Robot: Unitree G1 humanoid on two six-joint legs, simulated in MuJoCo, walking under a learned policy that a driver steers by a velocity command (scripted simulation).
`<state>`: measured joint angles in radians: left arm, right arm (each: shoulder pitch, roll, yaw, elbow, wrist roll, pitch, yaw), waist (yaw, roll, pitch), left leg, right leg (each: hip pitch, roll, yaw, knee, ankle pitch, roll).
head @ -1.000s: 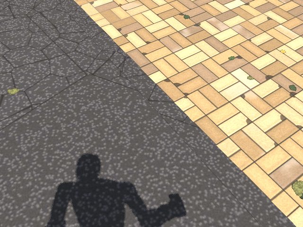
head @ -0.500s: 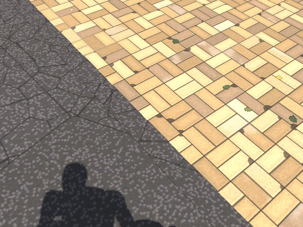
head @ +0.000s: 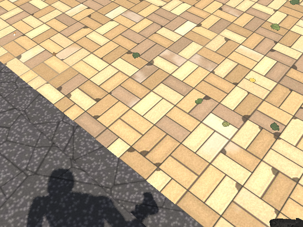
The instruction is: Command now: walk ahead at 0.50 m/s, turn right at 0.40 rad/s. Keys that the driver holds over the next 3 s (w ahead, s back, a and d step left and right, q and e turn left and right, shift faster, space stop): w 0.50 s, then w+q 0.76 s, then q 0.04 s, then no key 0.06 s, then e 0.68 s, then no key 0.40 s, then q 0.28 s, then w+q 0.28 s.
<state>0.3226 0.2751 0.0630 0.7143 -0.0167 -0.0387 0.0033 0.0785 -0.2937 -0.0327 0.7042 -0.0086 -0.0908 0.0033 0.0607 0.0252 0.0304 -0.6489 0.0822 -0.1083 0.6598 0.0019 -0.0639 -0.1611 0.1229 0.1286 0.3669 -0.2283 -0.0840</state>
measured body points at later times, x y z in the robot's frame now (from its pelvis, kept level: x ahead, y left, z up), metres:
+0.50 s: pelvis +0.26 +0.05 +0.00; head +0.28 +0.06 +0.45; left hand +0.47 +0.29 -0.09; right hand +0.25 -0.23 -0.12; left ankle +0.23 +0.15 -0.74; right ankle +0.38 -0.13 -0.69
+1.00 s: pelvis +0.54 -0.07 -0.15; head +0.55 -0.08 +0.30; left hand +0.51 +0.18 -0.29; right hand +0.66 -0.32 -0.28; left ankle +0.55 +0.05 -0.71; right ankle +0.51 -0.19 -0.88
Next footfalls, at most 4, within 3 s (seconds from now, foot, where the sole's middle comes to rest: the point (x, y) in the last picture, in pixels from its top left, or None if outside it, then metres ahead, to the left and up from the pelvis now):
0.14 left None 0.27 0.15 -0.78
0.78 right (209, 221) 0.55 -0.19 -0.92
1.24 left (153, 169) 0.80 0.09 -0.92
1.70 right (180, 135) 1.03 -0.05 -0.92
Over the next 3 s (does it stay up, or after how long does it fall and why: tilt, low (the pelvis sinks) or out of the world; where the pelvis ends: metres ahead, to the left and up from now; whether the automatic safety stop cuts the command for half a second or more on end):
stays up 0.96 0.08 -0.14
